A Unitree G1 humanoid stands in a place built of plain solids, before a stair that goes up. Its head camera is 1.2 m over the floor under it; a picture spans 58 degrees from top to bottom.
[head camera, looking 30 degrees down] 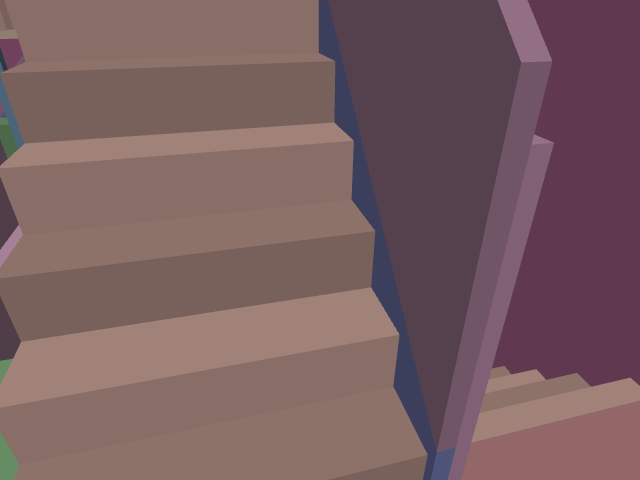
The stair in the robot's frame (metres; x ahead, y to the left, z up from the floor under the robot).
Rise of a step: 0.20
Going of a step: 0.22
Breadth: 0.98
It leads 14 degrees to the left of straight ahead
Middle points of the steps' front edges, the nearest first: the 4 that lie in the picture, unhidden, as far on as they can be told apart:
0.76 0.26 0.40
0.97 0.31 0.60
1.18 0.37 0.80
1.40 0.42 1.00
